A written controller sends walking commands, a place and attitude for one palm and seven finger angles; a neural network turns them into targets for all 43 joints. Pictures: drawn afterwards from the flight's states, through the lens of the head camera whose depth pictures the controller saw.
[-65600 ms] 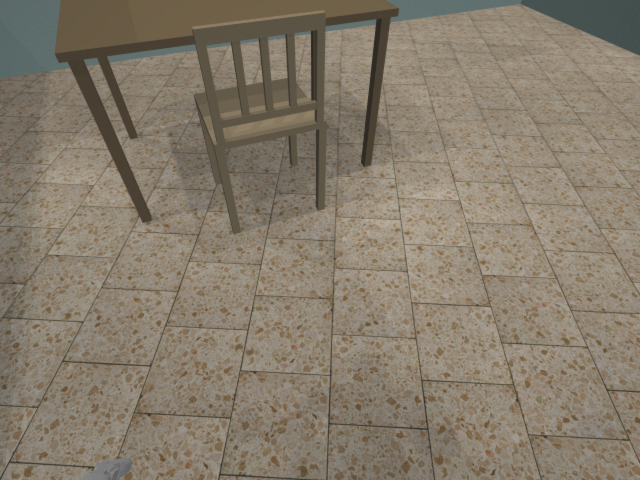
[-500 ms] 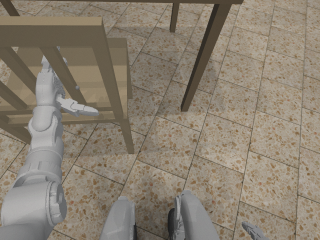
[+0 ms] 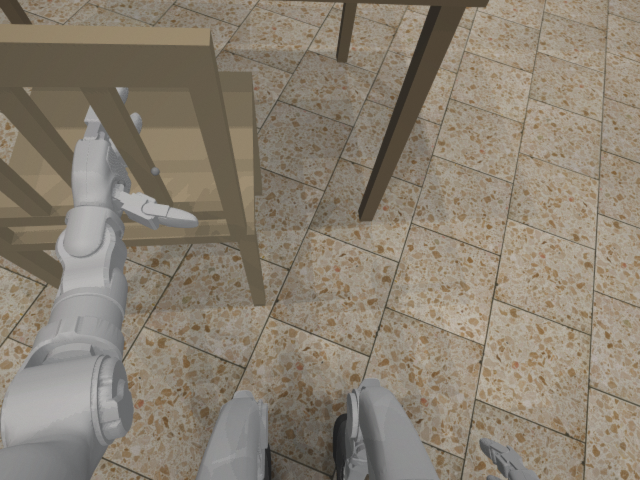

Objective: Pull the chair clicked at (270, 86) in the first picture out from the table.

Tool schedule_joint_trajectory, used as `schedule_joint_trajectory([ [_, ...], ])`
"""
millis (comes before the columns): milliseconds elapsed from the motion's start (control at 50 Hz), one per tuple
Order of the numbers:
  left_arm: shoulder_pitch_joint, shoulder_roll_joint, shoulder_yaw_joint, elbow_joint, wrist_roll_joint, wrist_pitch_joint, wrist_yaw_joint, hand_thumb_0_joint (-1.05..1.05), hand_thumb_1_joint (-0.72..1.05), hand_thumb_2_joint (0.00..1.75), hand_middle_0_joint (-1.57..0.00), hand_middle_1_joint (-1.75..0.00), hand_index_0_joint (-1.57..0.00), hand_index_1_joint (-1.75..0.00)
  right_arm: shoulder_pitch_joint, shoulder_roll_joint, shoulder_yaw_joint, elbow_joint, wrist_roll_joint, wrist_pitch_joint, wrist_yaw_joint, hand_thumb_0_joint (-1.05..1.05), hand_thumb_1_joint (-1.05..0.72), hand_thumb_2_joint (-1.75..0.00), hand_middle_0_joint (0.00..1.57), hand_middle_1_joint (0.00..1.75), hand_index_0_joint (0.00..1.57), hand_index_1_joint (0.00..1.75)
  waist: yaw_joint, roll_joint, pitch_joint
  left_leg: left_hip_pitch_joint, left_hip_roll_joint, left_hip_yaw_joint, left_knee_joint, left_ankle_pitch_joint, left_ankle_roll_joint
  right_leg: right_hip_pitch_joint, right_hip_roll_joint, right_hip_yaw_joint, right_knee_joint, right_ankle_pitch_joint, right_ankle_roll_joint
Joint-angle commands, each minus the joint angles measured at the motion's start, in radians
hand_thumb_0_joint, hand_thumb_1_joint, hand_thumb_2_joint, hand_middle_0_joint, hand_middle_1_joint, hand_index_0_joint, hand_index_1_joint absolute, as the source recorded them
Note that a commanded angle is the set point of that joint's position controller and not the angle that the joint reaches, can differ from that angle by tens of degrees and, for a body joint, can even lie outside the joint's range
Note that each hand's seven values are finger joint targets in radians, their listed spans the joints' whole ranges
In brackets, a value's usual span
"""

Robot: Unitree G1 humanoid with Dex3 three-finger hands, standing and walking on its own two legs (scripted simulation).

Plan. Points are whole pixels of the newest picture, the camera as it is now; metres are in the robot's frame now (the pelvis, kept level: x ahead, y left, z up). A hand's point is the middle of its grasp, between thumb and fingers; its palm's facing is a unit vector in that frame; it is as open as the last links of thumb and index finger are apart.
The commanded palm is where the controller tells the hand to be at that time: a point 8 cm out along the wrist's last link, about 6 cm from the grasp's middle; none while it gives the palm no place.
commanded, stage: hook a spindle and tug to test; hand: left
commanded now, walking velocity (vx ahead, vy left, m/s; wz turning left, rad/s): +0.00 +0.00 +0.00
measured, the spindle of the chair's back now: (62, 159) +0.50 +0.31 +0.03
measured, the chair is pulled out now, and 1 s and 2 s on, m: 0.04 0.06 0.12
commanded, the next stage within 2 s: step backward, pulling the chair out in 1.32 s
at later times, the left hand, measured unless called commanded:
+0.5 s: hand (152, 171) +0.47 +0.19 +0.04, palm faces +0.07 -1.00 -0.03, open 9.3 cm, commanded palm +0.45 +0.22 +0.04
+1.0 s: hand (157, 183) +0.45 +0.19 +0.04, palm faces +0.06 -1.00 -0.03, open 5.5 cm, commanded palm +0.42 +0.23 +0.04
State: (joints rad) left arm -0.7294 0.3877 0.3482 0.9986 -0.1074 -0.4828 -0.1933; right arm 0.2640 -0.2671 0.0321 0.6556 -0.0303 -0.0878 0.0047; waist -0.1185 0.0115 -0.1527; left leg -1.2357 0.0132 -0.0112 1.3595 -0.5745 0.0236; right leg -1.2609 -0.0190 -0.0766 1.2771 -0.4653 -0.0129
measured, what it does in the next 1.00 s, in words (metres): stands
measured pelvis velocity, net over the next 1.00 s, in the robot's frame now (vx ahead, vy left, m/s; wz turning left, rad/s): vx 0.02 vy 0.00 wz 0.00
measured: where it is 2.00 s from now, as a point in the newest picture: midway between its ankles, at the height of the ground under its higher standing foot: outside the picture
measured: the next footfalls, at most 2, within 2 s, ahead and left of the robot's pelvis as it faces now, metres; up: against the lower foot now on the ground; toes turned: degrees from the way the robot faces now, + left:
none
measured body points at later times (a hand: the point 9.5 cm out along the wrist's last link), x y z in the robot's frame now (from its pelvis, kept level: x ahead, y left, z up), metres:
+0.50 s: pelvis +0.01 +0.00 +0.01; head +0.15 +0.02 +0.43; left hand +0.46 +0.25 +0.04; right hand +0.09 -0.26 -0.11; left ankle +0.03 +0.10 -0.60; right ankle +0.07 -0.12 -0.60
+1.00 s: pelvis +0.02 +0.00 +0.01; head +0.15 +0.02 +0.44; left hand +0.45 +0.24 +0.04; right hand +0.11 -0.26 -0.10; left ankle +0.03 +0.10 -0.60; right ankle +0.07 -0.12 -0.60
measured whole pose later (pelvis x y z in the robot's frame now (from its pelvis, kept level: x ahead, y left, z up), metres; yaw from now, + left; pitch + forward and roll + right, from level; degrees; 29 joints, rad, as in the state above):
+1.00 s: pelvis +0.02 +0.00 +0.01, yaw +0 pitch +25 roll -2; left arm -0.57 0.33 0.30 0.86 -0.14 -0.48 -0.17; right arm 0.25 -0.25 0.02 0.65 -0.02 -0.06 0.02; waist -0.09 0.01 -0.16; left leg -1.15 0.02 0.00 1.31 -0.59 0.02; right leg -1.19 -0.01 -0.07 1.24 -0.48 -0.01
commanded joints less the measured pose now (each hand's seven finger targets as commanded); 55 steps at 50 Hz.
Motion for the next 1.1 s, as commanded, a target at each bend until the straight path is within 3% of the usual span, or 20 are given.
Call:
schedule_joint_trajectory([
  [0,-0.365,0.199,0.014,-0.243,-0.006,-0.077,0.014,0.0,-0.5,0.3,-0.24,-0.63,-0.24,-0.63,0.119,-0.179,-0.072,-0.073,0.005,-0.021,-0.011,0.0,-0.9,-0.9,0.2,0.3,0.2,0.3,-0.004,0.108,-0.552,0.354,-0.018,-0.057,-0.195,0.337,-0.031,0.315,0.042,0.042,-0.132,0.225,-0.02],
  [100,-0.325,0.192,0.014,-0.21,-0.008,-0.054,0.013,0.0,-0.5,0.3,-0.32,-0.9,-0.32,-0.9,0.111,-0.175,-0.068,-0.074,0.008,-0.011,-0.01,0.0,-0.9,-0.9,0.2,0.3,0.2,0.3,-0.007,0.069,-0.483,0.285,-0.02,-0.042,-0.199,0.284,-0.021,0.34,0.04,0.051,-0.151,0.207,-0.017],
  [120,-0.329,0.207,0.027,-0.217,-0.009,-0.056,0.015,0.0,-0.44,0.32,-0.34,-0.96,-0.34,-0.96,0.113,-0.177,-0.069,-0.072,0.009,-0.01,-0.011,0.0,-0.9,-0.9,0.2,0.3,0.2,0.3,-0.004,0.054,-0.482,0.278,-0.02,-0.044,-0.202,0.273,-0.02,0.347,0.041,0.052,-0.153,0.199,-0.017],
  [180,-0.365,0.145,-0.025,-0.266,-0.014,-0.068,0.013,0.0,-0.28,0.4,-0.39,-1.12,-0.39,-1.12,0.11,-0.171,-0.071,-0.079,0.009,-0.015,-0.009,0.0,-0.9,-0.9,0.2,0.3,0.2,0.3,-0.013,0.103,-0.495,0.348,-0.018,-0.057,-0.212,0.3,-0.029,0.306,0.044,0.039,-0.15,0.196,-0.021],
  [240,-0.375,0.161,-0.014,-0.234,-0.012,-0.074,0.023,0.0,-0.11,0.47,-0.45,-1.29,-0.45,-1.29,0.113,-0.177,-0.073,-0.062,0.007,-0.014,-0.011,0.0,-0.9,-0.9,0.2,0.3,0.2,0.3,-0.019,0.083,-0.474,0.334,-0.016,-0.062,-0.212,0.277,-0.03,0.291,0.043,0.038,-0.152,0.174,-0.019],
  [300,-0.406,0.15,-0.033,-0.245,0.004,-0.085,0.027,0.0,0.06,0.54,-0.5,-1.45,-0.5,-1.45,0.116,-0.175,-0.074,-0.058,0.002,-0.018,-0.01,0.0,-0.9,-0.9,0.2,0.3,0.2,0.3,-0.02,0.13,-0.507,0.365,-0.018,-0.064,-0.21,0.289,-0.033,0.276,0.041,0.037,-0.144,0.175,-0.022],
  [360,-0.354,0.154,-0.026,-0.247,0.002,-0.084,0.024,0.0,0.23,0.61,-0.5,-1.45,-0.5,-1.45,0.122,-0.178,-0.08,-0.06,0.002,-0.015,-0.007,0.0,-0.9,-0.9,0.2,0.3,0.2,0.3,-0.01,0.121,-0.539,0.395,-0.014,-0.062,-0.204,0.363,-0.041,0.297,0.041,0.035,-0.141,0.231,-0.024],
  [380,-0.365,0.131,-0.05,-0.249,0.0,-0.083,0.02,0.0,0.28,0.64,-0.5,-1.45,-0.5,-1.45,0.126,-0.177,-0.079,-0.059,0.003,-0.014,-0.006,0.0,-0.9,-0.9,0.2,0.3,0.2,0.3,-0.02,0.126,-0.535,0.409,-0.014,-0.067,-0.205,0.376,-0.043,0.286,0.043,0.031,-0.139,0.233,-0.024],
  [420,-0.35,0.115,-0.058,-0.285,-0.007,-0.083,0.015,0.0,0.4,0.68,-0.5,-1.45,-0.5,-1.45,0.121,-0.172,-0.082,-0.062,0.006,-0.012,-0.003,0.0,-0.9,-0.9,0.2,0.3,0.2,0.3,-0.008,0.139,-0.557,0.433,-0.013,-0.064,-0.208,0.405,-0.047,0.307,0.042,0.032,-0.144,0.255,-0.025],
  [460,-0.33,0.119,-0.051,-0.277,-0.013,-0.075,0.014,0.0,0.51,0.73,-0.5,-1.45,-0.5,-1.45,0.121,-0.173,-0.083,-0.06,0.007,-0.008,-0.003,0.0,-0.9,-0.9,0.2,0.3,0.2,0.3,-0.009,0.105,-0.549,0.408,-0.014,-0.058,-0.205,0.402,-0.04,0.332,0.042,0.035,-0.151,0.269,-0.022],
  [540,-0.349,0.1,-0.069,-0.28,-0.011,-0.08,0.02,0.0,0.73,0.83,-0.5,-1.45,-0.5,-1.45,0.115,-0.168,-0.082,-0.055,0.009,-0.006,-0.004,0.0,-0.9,-0.9,0.2,0.3,0.2,0.3,-0.019,0.101,-0.501,0.399,-0.014,-0.06,-0.215,0.368,-0.037,0.313,0.043,0.033,-0.159,0.243,-0.022],
  [600,-0.308,0.105,-0.057,-0.289,-0.012,-0.09,0.026,0.0,0.9,0.9,-0.5,-1.45,-0.5,-1.45,0.116,-0.169,-0.085,-0.058,0.008,-0.007,-0.003,0.0,-0.9,-0.9,0.2,0.3,0.2,0.3,-0.005,0.103,-0.519,0.423,-0.012,-0.061,-0.216,0.409,-0.043,0.318,0.043,0.031,-0.153,0.264,-0.025],
  [620,-0.318,0.083,-0.077,-0.291,-0.014,-0.092,0.026,0.0,0.9,0.9,-0.5,-1.45,-0.5,-1.45,0.113,-0.166,-0.084,-0.056,0.008,-0.007,-0.002,0.0,-0.9,-0.9,0.2,0.3,0.2,0.3,-0.012,0.102,-0.523,0.417,-0.014,-0.057,-0.211,0.406,-0.04,0.322,0.043,0.034,-0.155,0.269,-0.022],
  [680,-0.284,0.128,-0.036,-0.296,-0.014,-0.097,0.026,0.0,0.9,0.9,-0.5,-1.45,-0.5,-1.45,0.114,-0.168,-0.084,-0.06,0.005,-0.006,-0.002,0.0,-0.9,-0.9,0.2,0.3,0.2,0.3,0.004,0.097,-0.532,0.391,-0.019,-0.049,-0.209,0.411,-0.037,0.364,0.042,0.04,-0.15,0.294,-0.025],
  [720,-0.231,0.121,-0.029,-0.281,-0.018,-0.093,0.021,0.0,0.9,0.9,-0.5,-1.45,-0.5,-1.45,0.107,-0.162,-0.082,-0.064,0.007,-0.004,-0.001,0.0,-0.9,-0.9,0.2,0.3,0.2,0.3,0.012,0.065,-0.518,0.366,-0.019,-0.039,-0.206,0.407,-0.032,0.388,0.041,0.045,-0.153,0.309,-0.021],
  [780,-0.195,0.132,-0.023,-0.327,-0.019,-0.094,0.016,0.0,0.9,0.9,-0.5,-1.45,-0.5,-1.45,0.099,-0.161,-0.083,-0.079,0.009,-0.002,-0.002,0.0,-0.9,-0.9,0.2,0.3,0.2,0.3,0.027,0.09,-0.54,0.375,-0.021,-0.036,-0.209,0.424,-0.032,0.409,0.041,0.051,-0.149,0.327,-0.024],
  [800,-0.182,0.092,-0.05,-0.322,-0.024,-0.089,0.013,0.0,0.9,0.9,-0.5,-1.45,-0.5,-1.45,0.092,-0.153,-0.08,-0.081,0.012,-0.002,0.0,0.0,-0.9,-0.9,0.2,0.3,0.2,0.3,0.018,0.076,-0.522,0.373,-0.02,-0.034,-0.212,0.415,-0.032,0.404,0.041,0.047,-0.155,0.321,-0.021],
  [880,-0.168,0.094,-0.05,-0.365,-0.033,-0.082,0.012,0.0,0.9,0.9,-0.5,-1.45,-0.5,-1.45,0.084,-0.155,-0.081,-0.09,0.014,-0.003,-0.001,0.0,-0.9,-0.9,0.2,0.3,0.2,0.3,0.023,0.096,-0.505,0.378,-0.018,-0.036,-0.22,0.403,-0.033,0.394,0.042,0.046,-0.157,0.305,-0.023],
  [940,-0.137,0.097,-0.04,-0.353,-0.033,-0.076,0.016,0.0,0.9,0.9,-0.5,-1.45,-0.5,-1.45,0.081,-0.155,-0.082,-0.088,0.015,-0.002,-0.006,0.0,-0.9,-0.9,0.2,0.3,0.2,0.3,0.021,0.044,-0.488,0.345,-0.018,-0.032,-0.216,0.383,-0.029,0.411,0.04,0.05,-0.159,0.306,-0.017],
  [1080,-0.11,0.077,-0.051,-0.417,-0.04,-0.079,0.019,0.0,0.9,0.9,-0.5,-1.45,-0.5,-1.45,0.067,-0.152,-0.084,-0.099,0.014,-0.011,-0.008,0.0,-0.9,-0.9,0.2,0.3,0.2,0.3,0.034,0.085,-0.507,0.383,-0.019,-0.035,-0.22,0.398,-0.036,0.393,0.039,0.046,-0.149,0.299,-0.021],
])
